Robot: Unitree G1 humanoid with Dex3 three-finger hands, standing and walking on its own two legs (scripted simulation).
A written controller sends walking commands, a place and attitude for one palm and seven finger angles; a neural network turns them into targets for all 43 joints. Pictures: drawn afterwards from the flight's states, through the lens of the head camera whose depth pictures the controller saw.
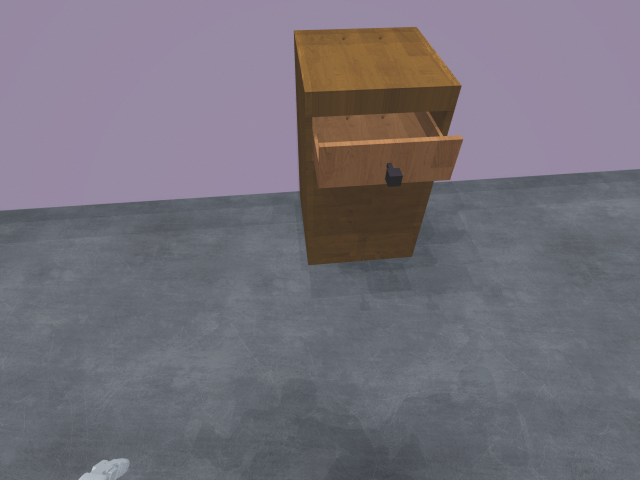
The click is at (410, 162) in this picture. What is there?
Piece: drawer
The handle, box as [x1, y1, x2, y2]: [385, 163, 402, 186]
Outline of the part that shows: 387,163 385,179 388,186 400,185 402,175 399,168 393,168 391,163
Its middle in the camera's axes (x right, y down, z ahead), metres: +0.19 -0.18 +1.05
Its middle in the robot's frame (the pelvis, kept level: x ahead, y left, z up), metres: +0.90 -0.15 -0.17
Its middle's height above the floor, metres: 0.60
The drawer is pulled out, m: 0.14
